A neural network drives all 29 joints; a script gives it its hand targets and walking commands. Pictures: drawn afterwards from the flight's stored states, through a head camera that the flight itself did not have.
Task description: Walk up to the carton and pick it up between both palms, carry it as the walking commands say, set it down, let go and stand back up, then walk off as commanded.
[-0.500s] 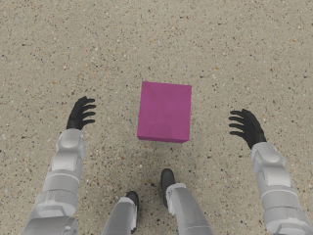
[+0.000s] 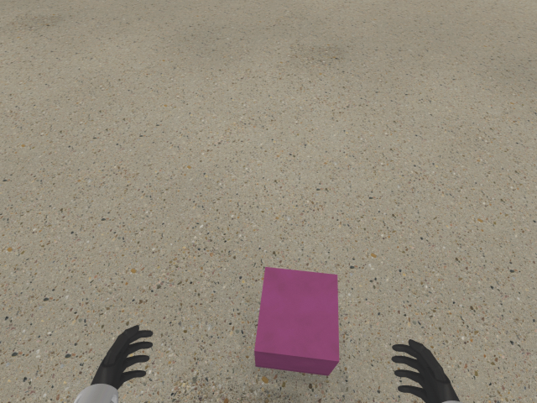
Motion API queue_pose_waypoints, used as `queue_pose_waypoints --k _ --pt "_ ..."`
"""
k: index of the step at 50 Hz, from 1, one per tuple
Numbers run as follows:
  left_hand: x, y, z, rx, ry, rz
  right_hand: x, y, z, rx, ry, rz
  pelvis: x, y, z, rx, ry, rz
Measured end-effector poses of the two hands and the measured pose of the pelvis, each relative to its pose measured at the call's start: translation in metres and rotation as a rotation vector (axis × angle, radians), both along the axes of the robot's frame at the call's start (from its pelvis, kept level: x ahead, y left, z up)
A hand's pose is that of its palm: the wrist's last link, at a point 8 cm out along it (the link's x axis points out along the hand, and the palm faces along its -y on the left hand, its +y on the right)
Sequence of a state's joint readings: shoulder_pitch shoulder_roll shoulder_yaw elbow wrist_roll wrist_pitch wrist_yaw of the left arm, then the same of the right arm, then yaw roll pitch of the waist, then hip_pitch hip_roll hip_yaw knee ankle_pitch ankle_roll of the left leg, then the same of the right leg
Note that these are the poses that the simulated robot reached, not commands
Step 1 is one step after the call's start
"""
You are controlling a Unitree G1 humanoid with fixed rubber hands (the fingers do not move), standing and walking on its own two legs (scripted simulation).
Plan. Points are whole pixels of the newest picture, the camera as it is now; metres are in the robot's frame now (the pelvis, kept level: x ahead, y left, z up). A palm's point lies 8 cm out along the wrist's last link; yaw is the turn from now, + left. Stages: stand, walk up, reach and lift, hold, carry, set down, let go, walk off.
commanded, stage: let go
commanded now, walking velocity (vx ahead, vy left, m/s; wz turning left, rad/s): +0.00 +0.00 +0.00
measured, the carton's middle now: (296, 320) +0.46 -0.10 -0.67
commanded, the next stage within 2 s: stand in 0.38 s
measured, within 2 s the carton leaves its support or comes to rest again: neither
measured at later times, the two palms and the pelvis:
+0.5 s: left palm out of the picture +0.14 +0.25 -0.08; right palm (465, 399) +0.15 -0.28 -0.08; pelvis +0.01 -0.01 -0.01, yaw +1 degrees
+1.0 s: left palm out of the picture +0.12 +0.28 -0.09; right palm (473, 395) +0.16 -0.31 -0.10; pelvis +0.02 -0.02 +0.00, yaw +3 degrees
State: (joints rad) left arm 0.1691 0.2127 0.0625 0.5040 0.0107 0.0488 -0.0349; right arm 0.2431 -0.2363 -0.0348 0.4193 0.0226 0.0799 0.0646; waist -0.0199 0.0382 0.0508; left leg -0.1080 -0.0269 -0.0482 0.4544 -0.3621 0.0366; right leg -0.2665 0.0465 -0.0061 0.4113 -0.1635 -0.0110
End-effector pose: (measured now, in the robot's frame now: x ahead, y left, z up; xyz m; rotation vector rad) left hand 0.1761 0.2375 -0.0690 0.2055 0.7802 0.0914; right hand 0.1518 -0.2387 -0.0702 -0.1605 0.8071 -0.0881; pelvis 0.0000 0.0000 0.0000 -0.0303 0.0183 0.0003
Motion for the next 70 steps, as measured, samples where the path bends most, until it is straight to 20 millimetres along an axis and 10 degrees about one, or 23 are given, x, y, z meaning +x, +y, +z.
queue_pose_waypoints --k 20,33,50,70 --pt "-0.018 -0.012 -0.002 0.008 -0.001 0.003 0.002 -0.014 -0.002 -0.074 0.049 0.014 0.003 -0.013 -0.003 0.008 -0.046 0.004" --pt "-0.048 0.048 -0.01 0.191 0.173 0.104 -0.006 -0.06 -0.027 -0.179 0.107 0.023 0.015 -0.015 -0.007 0.015 -0.01 0.031" --pt "-0.055 0.045 -0.018 0.175 0.215 0.16 0.007 -0.067 -0.029 -0.207 0.144 0.052 0.022 -0.02 -0.004 0.019 -0.026 0.058" --pt "-0.086 0.053 -0.02 0.178 0.28 0.179 -0.028 -0.078 -0.033 -0.223 0.229 0.041 0.007 -0.022 0.001 0.025 -0.051 0.058"
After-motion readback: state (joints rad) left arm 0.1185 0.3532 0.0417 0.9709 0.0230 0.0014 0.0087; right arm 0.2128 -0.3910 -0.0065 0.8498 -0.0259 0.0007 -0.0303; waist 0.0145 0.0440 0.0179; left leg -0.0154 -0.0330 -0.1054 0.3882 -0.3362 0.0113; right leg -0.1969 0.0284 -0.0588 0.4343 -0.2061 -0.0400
